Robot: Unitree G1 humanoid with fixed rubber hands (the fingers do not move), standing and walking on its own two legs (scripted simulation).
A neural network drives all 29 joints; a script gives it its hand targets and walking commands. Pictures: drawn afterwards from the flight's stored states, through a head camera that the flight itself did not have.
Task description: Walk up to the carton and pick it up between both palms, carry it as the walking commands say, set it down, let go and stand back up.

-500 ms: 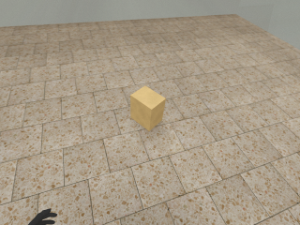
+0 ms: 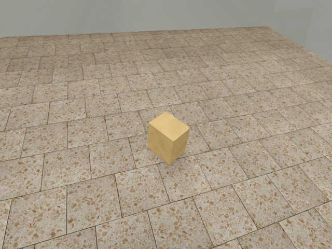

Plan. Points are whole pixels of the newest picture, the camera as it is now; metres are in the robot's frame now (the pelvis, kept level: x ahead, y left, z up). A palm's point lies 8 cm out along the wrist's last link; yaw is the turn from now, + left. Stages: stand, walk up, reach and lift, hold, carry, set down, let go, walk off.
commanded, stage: walk up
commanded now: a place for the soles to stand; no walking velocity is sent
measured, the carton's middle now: (167, 138) +0.99 -0.07 -0.62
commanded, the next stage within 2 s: none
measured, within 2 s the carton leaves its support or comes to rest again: neither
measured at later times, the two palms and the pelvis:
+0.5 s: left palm (37, 231) +0.21 +0.32 -0.10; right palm (287, 240) +0.19 -0.32 -0.07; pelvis +0.13 +0.01 -0.01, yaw +0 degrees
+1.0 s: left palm (50, 189) +0.33 +0.33 -0.11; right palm (267, 200) +0.29 -0.31 -0.07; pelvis +0.24 +0.02 -0.01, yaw +0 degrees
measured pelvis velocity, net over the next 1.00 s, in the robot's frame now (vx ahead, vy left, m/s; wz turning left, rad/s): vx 0.24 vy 0.02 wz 0.00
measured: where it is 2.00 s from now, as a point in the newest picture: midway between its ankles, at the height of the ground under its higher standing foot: (155, 240)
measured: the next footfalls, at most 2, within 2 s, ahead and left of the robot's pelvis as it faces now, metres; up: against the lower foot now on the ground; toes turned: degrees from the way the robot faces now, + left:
right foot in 0.10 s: +0.15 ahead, -0.16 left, +0.00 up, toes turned +1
left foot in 0.36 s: +0.17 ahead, +0.12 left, +0.00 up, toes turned +1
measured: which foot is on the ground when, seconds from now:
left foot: down 0.00-0.12, up 0.14-0.34, down 0.36-0.66, up 0.68-0.84, down 0.86-1.00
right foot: up 0.00-0.08, down 0.10-0.38, up 0.40-0.62, down 0.64-0.88, up 0.90-1.00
